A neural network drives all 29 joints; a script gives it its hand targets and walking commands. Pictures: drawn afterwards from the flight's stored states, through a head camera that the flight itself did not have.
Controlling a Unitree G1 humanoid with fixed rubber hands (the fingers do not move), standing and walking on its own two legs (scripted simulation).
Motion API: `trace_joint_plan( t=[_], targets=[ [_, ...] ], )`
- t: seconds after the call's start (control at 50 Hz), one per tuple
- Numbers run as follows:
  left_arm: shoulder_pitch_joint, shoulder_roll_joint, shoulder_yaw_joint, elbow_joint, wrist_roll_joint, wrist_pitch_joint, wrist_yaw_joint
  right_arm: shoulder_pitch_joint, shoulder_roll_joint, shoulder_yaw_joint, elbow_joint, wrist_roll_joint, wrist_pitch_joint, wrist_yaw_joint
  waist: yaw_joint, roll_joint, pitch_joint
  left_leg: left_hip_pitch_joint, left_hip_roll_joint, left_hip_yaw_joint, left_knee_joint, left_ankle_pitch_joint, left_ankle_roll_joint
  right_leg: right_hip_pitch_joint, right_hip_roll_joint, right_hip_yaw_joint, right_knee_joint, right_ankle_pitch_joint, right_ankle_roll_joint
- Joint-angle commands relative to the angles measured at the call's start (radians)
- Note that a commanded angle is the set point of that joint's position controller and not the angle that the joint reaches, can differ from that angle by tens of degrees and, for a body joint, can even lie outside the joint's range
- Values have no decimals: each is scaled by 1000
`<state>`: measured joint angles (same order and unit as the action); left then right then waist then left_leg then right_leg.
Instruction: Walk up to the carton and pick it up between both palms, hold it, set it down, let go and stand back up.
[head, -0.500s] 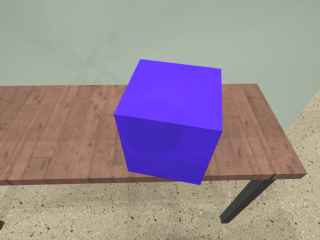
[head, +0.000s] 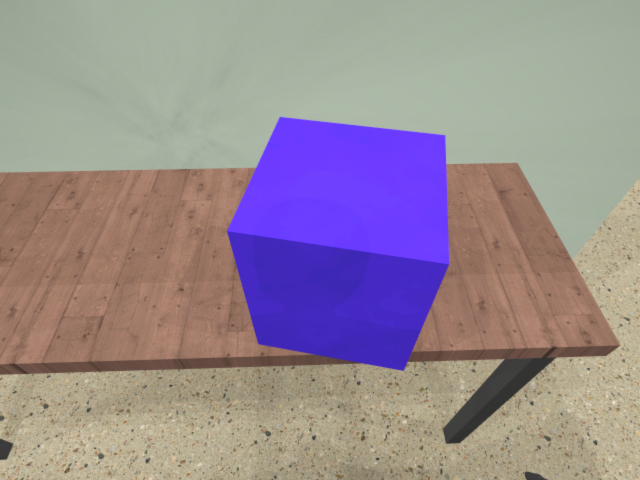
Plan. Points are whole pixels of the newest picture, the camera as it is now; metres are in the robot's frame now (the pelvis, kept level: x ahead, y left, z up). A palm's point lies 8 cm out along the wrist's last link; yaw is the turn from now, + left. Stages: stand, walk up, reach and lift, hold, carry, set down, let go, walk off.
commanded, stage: reach and lift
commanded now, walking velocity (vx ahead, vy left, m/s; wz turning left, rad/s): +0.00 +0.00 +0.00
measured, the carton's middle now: (343, 248) +0.38 -0.03 +0.07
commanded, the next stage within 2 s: none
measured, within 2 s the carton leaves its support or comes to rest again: neither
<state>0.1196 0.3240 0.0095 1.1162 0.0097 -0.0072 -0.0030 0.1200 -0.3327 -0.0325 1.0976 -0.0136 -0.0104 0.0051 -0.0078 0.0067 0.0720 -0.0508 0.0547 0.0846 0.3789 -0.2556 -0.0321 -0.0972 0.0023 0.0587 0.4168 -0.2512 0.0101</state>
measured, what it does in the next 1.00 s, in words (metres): shifts its weight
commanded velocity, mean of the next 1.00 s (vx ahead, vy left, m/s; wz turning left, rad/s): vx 0.00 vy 0.00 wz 0.00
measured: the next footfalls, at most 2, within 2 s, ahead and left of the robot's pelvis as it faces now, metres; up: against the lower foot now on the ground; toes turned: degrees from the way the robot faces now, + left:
none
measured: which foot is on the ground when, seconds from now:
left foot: down 0.00-1.00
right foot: down 0.00-1.00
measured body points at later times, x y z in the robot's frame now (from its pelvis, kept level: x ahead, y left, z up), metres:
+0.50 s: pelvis -0.03 -0.01 +0.00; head -0.03 +0.03 +0.44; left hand +0.14 +0.26 -0.09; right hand +0.11 -0.28 -0.08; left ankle -0.03 +0.14 -0.74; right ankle -0.01 -0.13 -0.74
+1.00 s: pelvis -0.05 +0.00 +0.00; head -0.07 -0.01 +0.45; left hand +0.14 +0.24 -0.02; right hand +0.11 -0.23 -0.02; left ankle -0.03 +0.14 -0.74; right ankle -0.01 -0.13 -0.74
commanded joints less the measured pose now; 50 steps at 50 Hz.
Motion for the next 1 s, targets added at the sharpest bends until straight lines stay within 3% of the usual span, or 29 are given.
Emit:
trace_joint_plan(
  t=[0.0,0.02,0.04,0.1,0.14,0.16,0.18,0.2,0.24,0.28,0.3,0.4,0.48,0.5,0.54,0.56,0.58,0.64,0.7,0.74,0.76,0.78,0.82,0.88,0.9,0.92,0.94,0.96,0.98],
  targets=[
    [-464,141,30,-517,-36,261,52,-363,-135,-143,-133,-120,-138,43,-36,-35,16,-226,-10,16,102,-46,-18,-231,14,-133,59,-25,-75],
    [-443,118,9,-547,-36,347,56,-316,-162,-147,-127,-129,-114,58,-57,-42,43,-221,0,16,120,-73,-14,-239,-8,-121,60,-51,-82],
    [-384,111,3,-555,-19,398,47,-281,-178,-139,-159,-116,-95,66,-62,-47,19,-181,-9,10,151,-40,5,-239,-6,-129,76,9,-82],
    [-225,141,45,-699,19,500,8,-199,-229,-167,-244,-59,-80,53,-76,-91,-203,-39,-24,-18,241,121,18,-200,3,-128,118,325,-50],
    [-133,163,103,-767,62,523,-10,-102,-226,-146,-255,2,-82,29,-54,-73,-324,11,-36,-21,290,303,19,-112,9,-119,169,571,-14],
    [-103,150,130,-788,77,524,-18,-78,-217,-126,-273,25,-93,12,-41,-93,-365,45,-46,-29,311,428,19,-72,11,-116,176,714,2],
    [-74,156,168,-818,90,516,-23,-64,-191,-102,-300,43,-101,-3,-22,-78,-388,34,-63,-19,314,469,18,-39,6,-103,183,801,18],
    [-40,158,186,-848,110,509,-22,-41,-182,-87,-329,48,-115,-16,0,-68,-418,54,-67,-18,282,488,12,20,8,-102,177,825,26],
    [7,164,199,-885,129,497,-20,6,-158,-71,-381,64,-126,-32,12,-73,-401,51,-77,-9,228,472,7,109,17,-98,145,864,36],
    [22,153,187,-917,138,493,-19,11,-147,-49,-454,90,-129,-41,20,-39,-354,71,-77,-10,173,451,-6,99,22,-101,101,826,37],
    [48,149,164,-927,135,497,-18,30,-148,-57,-440,82,-116,-41,9,-25,-309,68,-71,-13,155,424,-12,89,24,-105,91,767,30],
    [-4,104,120,-981,91,524,-4,31,-86,-95,-550,58,-40,-24,5,82,-43,37,-72,25,27,162,-14,-48,19,-109,-55,325,0],
    [-65,88,56,-1034,17,527,0,49,-17,-133,-732,24,44,-15,-2,39,75,-26,-58,66,-59,-19,-2,-95,10,-97,-127,65,-3],
    [-58,105,63,-1058,9,525,5,70,-8,-138,-778,28,59,-13,12,50,55,-23,-56,75,-65,-8,-5,-95,8,-93,-128,76,0],
    [-65,99,49,-1100,-22,511,10,78,8,-141,-847,21,94,-12,10,42,28,-17,-50,80,-82,-5,-7,-82,18,-93,-126,45,-9],
    [-54,90,39,-1130,-32,513,14,96,16,-155,-877,22,109,-14,3,65,28,-29,-42,80,-89,-10,-16,-72,18,-99,-121,58,-13],
    [-53,107,54,-1144,-41,503,15,98,26,-138,-945,27,120,-18,22,50,11,-58,-39,93,-98,-27,-4,-28,27,-91,-114,62,-12],
    [-20,115,50,-1186,-76,464,14,117,33,-136,-1044,26,153,-29,13,65,-58,-177,-3,96,-141,-95,27,122,52,-89,-57,104,-5],
    [-13,120,33,-1261,-104,431,18,117,5,-164,-1145,30,176,-41,-24,99,-105,-304,33,79,-198,-186,55,284,91,-102,10,153,8],
    [25,120,28,-1242,-131,422,14,139,22,-161,-1179,27,198,-54,-18,51,-113,-304,19,85,-192,-146,53,283,79,-87,5,168,7],
    [30,136,40,-1264,-128,422,15,148,33,-144,-1198,29,210,-57,1,48,-104,-291,11,94,-199,-137,52,274,76,-80,-1,150,6],
    [41,136,31,-1259,-133,425,13,157,35,-152,-1210,31,228,-64,-3,36,-93,-294,16,81,-205,-154,54,269,81,-89,3,149,11],
    [71,140,36,-1202,-136,430,2,163,49,-134,-1242,31,255,-79,23,-33,-69,-268,-8,97,-191,-124,62,242,71,-77,-12,114,15],
    [75,162,52,-1234,-155,445,-11,188,87,-104,-1325,46,309,-97,44,-102,-58,-181,-31,108,-160,-57,51,164,52,-51,-63,89,18],
    [88,174,72,-1241,-150,448,-17,210,105,-97,-1359,51,321,-105,66,-80,-38,-182,-33,106,-161,-54,49,147,43,-44,-73,75,15],
    [79,181,92,-1237,-148,454,-23,201,111,-83,-1389,55,340,-115,66,-83,-22,-182,-39,114,-160,-67,60,141,40,-38,-79,49,21],
    [83,189,99,-1235,-149,456,-27,206,120,-77,-1416,58,351,-120,87,-102,-30,-166,-45,108,-149,-42,53,116,27,-31,-92,38,14],
    [76,201,106,-1247,-145,464,-29,212,139,-78,-1418,58,363,-128,89,-93,1,-109,-53,104,-143,-33,45,59,17,-19,-121,16,9],
    [58,203,103,-1235,-154,470,-40,201,162,-43,-1453,73,375,-141,97,-122,21,-78,-74,116,-112,-20,44,-9,-9,-3,-152,-34,2]
  ],
)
